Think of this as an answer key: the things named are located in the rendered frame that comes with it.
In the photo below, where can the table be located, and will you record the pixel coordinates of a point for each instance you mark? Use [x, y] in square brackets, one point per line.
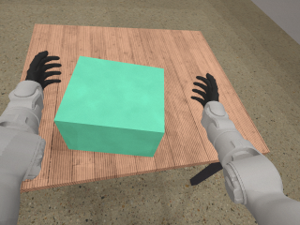
[184, 55]

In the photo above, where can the carton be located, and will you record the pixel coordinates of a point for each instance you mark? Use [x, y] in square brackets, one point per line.
[113, 107]

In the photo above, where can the robot left hand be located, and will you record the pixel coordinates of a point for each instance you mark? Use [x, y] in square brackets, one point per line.
[37, 68]

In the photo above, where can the robot right upper arm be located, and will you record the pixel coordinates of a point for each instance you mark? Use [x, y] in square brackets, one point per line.
[253, 182]

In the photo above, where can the robot left upper arm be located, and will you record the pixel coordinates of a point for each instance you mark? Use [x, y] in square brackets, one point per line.
[21, 155]

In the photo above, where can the left robot forearm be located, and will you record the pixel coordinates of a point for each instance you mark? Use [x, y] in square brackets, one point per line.
[24, 110]

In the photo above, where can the right robot forearm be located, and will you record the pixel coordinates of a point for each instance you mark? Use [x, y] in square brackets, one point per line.
[226, 139]

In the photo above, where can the robot right hand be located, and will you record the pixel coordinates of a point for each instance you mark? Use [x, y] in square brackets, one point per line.
[211, 89]

